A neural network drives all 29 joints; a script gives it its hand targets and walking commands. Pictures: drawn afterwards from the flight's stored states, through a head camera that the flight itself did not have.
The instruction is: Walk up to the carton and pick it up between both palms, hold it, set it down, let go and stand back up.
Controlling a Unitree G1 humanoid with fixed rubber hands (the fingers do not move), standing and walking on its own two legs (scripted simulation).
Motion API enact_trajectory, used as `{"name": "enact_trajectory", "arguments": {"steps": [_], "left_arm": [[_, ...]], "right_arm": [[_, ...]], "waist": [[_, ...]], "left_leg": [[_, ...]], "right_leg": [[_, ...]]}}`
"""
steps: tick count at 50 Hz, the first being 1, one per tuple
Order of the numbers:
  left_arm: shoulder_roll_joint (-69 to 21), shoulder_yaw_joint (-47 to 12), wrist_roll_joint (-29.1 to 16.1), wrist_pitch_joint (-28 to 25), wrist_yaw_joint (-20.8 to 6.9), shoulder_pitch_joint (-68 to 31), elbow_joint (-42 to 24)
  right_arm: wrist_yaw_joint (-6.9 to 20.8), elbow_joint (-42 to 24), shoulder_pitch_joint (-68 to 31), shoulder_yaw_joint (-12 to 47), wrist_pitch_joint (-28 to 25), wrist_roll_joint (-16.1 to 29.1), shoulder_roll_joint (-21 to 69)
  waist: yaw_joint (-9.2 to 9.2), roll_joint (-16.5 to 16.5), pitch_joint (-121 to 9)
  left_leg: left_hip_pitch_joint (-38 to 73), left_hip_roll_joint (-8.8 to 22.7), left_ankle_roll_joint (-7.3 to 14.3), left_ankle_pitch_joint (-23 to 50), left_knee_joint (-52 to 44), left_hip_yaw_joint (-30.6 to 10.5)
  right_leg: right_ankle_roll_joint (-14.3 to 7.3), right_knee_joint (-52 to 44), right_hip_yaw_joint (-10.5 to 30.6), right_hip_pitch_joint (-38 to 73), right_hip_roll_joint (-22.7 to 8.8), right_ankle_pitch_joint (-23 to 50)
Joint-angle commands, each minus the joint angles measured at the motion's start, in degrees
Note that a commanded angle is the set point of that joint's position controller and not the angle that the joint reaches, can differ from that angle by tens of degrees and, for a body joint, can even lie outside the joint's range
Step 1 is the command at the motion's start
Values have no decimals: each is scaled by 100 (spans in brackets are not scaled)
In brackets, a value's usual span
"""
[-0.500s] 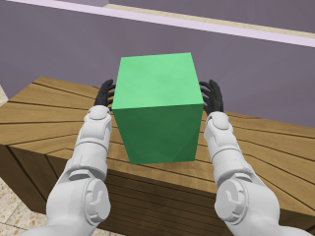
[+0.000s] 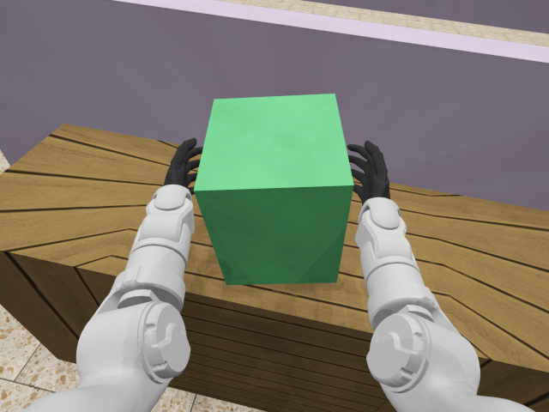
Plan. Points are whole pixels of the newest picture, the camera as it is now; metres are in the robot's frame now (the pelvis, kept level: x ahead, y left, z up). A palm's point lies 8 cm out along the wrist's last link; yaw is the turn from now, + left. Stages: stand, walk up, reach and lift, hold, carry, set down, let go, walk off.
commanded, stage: set down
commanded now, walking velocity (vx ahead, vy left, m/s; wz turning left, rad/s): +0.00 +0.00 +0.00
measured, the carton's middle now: (277, 194) +0.48 -0.01 +0.08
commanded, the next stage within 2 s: none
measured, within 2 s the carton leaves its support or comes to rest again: rests again in 0.76 s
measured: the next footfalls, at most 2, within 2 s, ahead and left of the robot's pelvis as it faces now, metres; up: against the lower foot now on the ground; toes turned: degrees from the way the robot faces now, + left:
none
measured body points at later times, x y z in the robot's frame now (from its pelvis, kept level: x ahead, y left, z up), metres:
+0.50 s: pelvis +0.00 +0.00 +0.00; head +0.04 +0.02 +0.45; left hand +0.46 +0.14 +0.10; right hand +0.44 -0.16 +0.11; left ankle -0.02 +0.11 -0.75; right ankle -0.01 -0.11 -0.75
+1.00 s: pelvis +0.01 +0.00 +0.00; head +0.07 +0.01 +0.44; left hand +0.48 +0.12 +0.08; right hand +0.44 -0.17 +0.08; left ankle -0.02 +0.11 -0.75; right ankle -0.01 -0.11 -0.75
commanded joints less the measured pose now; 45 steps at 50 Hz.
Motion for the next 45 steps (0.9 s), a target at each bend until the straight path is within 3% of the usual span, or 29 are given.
{"name": "enact_trajectory", "arguments": {"steps": [1, 38, 45], "left_arm": [[-2360, -1147, -177, -540, -607, -4244, -627], [-2117, -496, 37, -1308, -569, -4617, 568], [-2091, -334, 187, -1437, -578, -4395, 823]], "right_arm": [[883, -237, -3795, 1406, -269, -159, 2422], [1031, -95, -3744, 641, -381, -1174, 2695], [1014, -105, -3637, 696, -451, -1239, 2761]], "waist": [[-19, 394, -3467], [-13, 396, -4465], [60, 364, -4466]], "left_leg": [[618, -4, -434, 2380, 57, 495], [514, 68, -341, 2937, 332, 550], [353, 66, -267, 3012, 340, 558]], "right_leg": [[338, 447, -369, 1529, 20, 2833], [432, 563, -418, 404, -48, 3104], [453, 625, -392, 470, -87, 3312]]}}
